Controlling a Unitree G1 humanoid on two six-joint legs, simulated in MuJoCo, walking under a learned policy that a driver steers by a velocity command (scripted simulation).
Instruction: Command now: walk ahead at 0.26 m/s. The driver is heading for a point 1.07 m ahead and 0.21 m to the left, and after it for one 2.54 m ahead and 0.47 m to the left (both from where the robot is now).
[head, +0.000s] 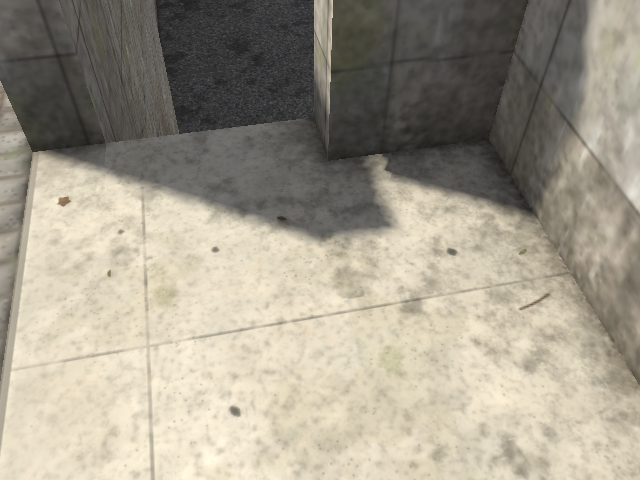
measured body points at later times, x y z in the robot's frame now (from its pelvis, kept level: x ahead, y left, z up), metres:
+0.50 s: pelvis +0.11 -0.03 -0.01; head +0.14 -0.02 +0.44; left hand +0.19 +0.26 -0.13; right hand +0.24 -0.29 -0.14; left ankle +0.10 +0.09 -0.70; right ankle +0.21 -0.13 -0.75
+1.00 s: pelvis +0.16 +0.02 +0.01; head +0.16 +0.06 +0.46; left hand +0.21 +0.34 -0.11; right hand +0.32 -0.22 -0.10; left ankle +0.09 +0.09 -0.75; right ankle +0.32 -0.10 -0.70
